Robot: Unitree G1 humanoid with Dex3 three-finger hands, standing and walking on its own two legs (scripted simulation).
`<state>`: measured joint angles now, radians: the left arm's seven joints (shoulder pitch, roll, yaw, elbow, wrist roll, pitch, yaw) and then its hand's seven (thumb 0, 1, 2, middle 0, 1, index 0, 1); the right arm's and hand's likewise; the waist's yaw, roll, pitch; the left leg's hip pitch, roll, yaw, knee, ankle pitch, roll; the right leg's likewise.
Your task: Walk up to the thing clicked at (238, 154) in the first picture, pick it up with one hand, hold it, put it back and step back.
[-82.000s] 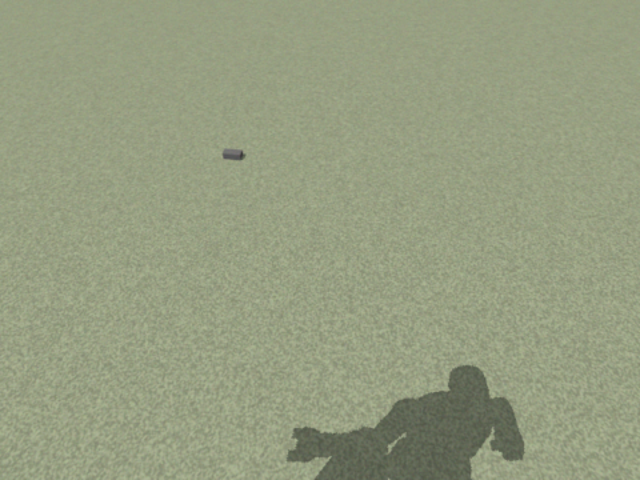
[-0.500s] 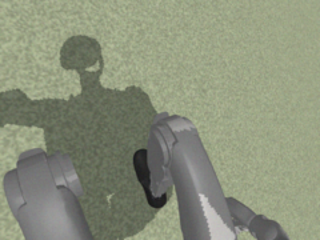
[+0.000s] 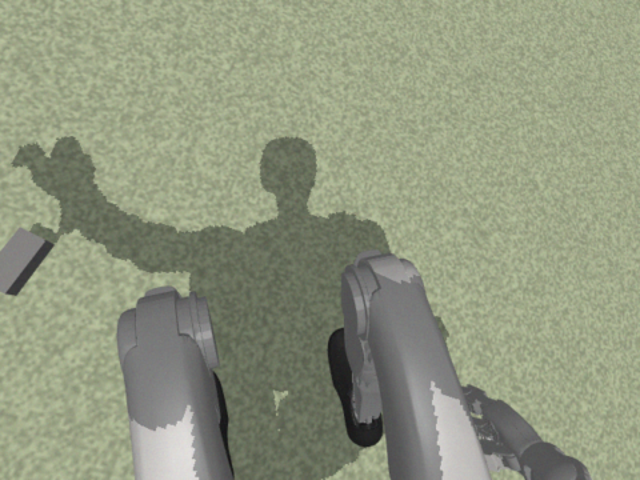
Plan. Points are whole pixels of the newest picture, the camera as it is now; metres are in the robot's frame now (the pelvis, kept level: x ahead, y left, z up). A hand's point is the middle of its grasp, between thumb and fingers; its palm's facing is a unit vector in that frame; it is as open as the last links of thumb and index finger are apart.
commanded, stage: withdraw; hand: left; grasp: from above
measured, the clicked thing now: (18, 261) +0.39 +0.40 -0.31
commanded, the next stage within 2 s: home in 0.46 s
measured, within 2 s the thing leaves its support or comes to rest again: neither
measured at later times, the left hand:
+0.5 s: hand out of the picture +0.38 +0.39 -0.18, palm faces -0.40 -0.14 -0.90, open 13.4 cm
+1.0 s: hand out of the picture +0.34 +0.35 -0.03, palm faces -0.35 -0.42 -0.84, open 9.8 cm
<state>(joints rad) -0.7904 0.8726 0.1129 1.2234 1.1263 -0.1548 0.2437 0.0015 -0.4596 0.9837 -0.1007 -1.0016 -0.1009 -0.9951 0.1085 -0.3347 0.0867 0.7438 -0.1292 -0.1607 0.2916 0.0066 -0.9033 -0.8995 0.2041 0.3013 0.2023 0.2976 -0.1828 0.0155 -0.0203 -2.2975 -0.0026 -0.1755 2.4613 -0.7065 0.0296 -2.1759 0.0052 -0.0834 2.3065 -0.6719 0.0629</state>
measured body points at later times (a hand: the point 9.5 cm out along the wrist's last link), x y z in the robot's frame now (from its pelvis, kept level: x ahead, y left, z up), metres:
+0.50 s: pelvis -0.01 -0.01 -0.02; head +0.21 +0.12 +0.35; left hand +0.40 +0.39 -0.12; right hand +0.11 -0.28 -0.10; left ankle +0.07 +0.11 -0.29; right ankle +0.12 -0.14 -0.29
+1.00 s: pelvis +0.00 -0.01 +0.09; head +0.21 +0.06 +0.48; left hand +0.35 +0.37 +0.02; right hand +0.14 -0.26 -0.04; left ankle +0.07 +0.11 -0.29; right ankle +0.11 -0.14 -0.29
